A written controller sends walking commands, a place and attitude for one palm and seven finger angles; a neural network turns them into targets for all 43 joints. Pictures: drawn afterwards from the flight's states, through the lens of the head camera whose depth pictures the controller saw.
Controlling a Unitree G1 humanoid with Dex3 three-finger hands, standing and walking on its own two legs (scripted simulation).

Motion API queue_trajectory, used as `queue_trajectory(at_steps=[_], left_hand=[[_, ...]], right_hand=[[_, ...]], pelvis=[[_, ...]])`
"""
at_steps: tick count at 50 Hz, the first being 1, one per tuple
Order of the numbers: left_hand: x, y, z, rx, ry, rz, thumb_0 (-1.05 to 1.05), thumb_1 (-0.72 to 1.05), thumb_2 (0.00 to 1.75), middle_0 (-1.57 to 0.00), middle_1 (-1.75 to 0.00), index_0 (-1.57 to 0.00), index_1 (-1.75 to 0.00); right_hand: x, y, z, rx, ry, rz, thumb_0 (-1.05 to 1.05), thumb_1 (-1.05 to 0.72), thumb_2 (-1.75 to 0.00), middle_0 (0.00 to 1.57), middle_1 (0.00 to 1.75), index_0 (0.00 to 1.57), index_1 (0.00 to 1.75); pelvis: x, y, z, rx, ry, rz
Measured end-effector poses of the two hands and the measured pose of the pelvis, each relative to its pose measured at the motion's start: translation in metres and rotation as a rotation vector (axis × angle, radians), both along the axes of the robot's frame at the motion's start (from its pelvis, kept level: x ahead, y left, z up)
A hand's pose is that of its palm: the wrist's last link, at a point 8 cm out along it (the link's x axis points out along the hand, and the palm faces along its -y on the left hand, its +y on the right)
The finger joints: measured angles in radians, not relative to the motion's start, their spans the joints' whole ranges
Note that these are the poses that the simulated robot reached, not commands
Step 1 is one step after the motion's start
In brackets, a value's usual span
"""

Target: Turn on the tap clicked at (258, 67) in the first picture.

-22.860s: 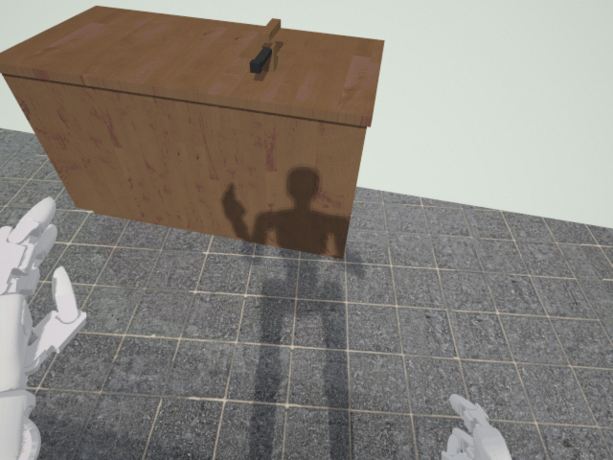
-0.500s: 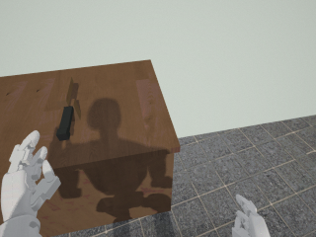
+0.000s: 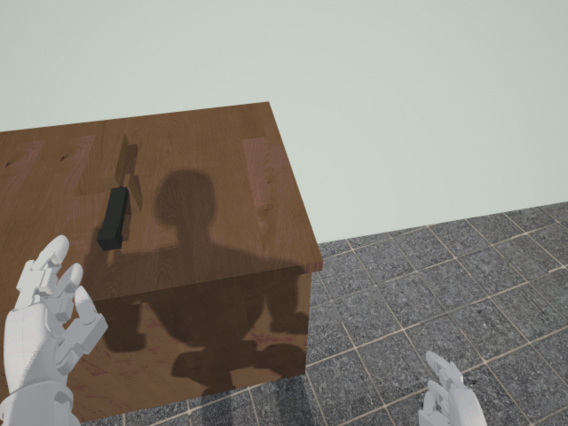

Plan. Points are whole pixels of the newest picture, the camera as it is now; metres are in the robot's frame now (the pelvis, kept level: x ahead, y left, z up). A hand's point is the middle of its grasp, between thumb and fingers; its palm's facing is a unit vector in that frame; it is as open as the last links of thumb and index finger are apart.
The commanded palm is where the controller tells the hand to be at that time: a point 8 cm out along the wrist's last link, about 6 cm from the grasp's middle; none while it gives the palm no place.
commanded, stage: reach beside the lever's end, fingers flat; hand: left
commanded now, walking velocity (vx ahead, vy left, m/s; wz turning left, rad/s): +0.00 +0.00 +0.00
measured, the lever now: (110, 238) +0.36 +0.34 +0.05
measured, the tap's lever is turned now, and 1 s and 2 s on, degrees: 0 0 0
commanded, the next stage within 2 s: push the lever round in 1.94 s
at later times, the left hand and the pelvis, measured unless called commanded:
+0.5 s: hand (97, 296) +0.23 +0.27 +0.10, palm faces +0.51 -0.85 -0.11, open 7.5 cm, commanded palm +0.19 +0.32 +0.10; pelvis -0.01 +0.01 +0.00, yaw -1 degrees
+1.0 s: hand (95, 281) +0.27 +0.31 +0.07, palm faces +0.54 -0.84 -0.10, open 7.7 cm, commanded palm +0.23 +0.34 +0.08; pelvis +0.00 +0.01 -0.01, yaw -1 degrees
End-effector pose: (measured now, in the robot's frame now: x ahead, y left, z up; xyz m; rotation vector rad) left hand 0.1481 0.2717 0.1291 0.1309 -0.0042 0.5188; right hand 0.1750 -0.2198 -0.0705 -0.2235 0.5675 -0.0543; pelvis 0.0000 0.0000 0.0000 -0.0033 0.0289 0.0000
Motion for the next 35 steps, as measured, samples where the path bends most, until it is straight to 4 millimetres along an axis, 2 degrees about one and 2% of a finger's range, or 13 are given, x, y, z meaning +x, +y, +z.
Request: queue_trajectory(at_steps=[17,35], left_hand=[[0.021,0.025,-0.016,-0.011,0.000,0.021,0.01,0.89,0.90,-0.20,-0.29,-0.20,-0.29],[0.060,0.044,-0.036,-0.024,0.009,0.028,0.01,0.89,0.90,-0.19,-0.25,-0.19,-0.25]], right_hand=[[-0.014,0.000,-0.007,-0.013,0.056,-0.041,0.01,-0.91,-0.89,0.21,0.30,0.20,0.30],[-0.022,-0.002,-0.015,-0.027,0.119,-0.077,0.01,-0.91,-0.89,0.21,0.30,0.20,0.30]], pelvis=[[-0.004,0.006,-0.001,-0.003,0.017,-0.008],[-0.003,0.012,-0.002,-0.005,0.051,-0.018]])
